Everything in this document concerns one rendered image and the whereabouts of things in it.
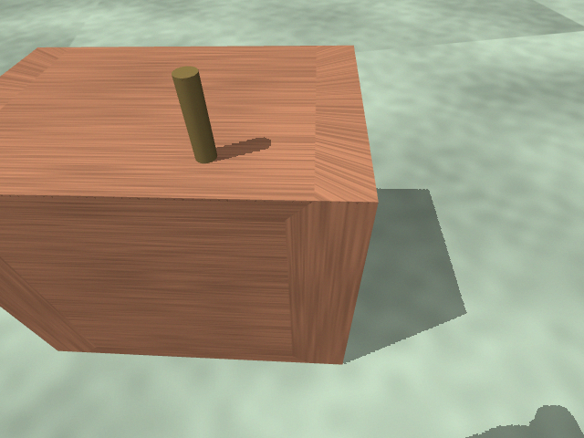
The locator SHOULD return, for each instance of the can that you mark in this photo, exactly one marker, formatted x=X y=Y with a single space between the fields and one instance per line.
x=189 y=90

